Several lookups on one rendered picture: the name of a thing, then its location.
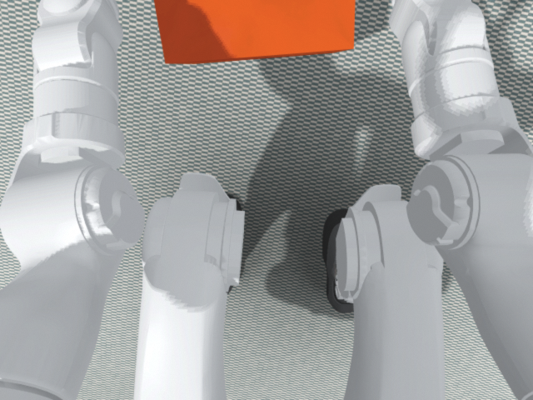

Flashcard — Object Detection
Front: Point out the robot left shin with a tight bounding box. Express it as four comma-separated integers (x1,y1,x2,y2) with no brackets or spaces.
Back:
142,172,230,287

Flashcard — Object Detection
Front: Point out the robot left upper arm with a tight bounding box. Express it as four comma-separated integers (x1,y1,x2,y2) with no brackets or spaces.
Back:
0,164,145,400

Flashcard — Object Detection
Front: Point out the robot right upper arm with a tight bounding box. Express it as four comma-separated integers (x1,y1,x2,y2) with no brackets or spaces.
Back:
406,153,533,400

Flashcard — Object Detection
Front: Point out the robot left forearm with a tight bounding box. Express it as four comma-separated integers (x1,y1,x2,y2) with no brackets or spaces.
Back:
0,0,125,241

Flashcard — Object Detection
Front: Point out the robot right forearm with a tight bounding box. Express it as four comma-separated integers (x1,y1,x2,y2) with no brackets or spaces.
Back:
389,0,533,161

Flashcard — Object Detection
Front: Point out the robot right foot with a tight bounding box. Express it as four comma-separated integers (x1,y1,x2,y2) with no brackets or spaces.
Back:
322,209,354,313

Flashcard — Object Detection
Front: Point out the carton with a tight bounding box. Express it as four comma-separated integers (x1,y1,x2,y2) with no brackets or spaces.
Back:
154,0,356,64

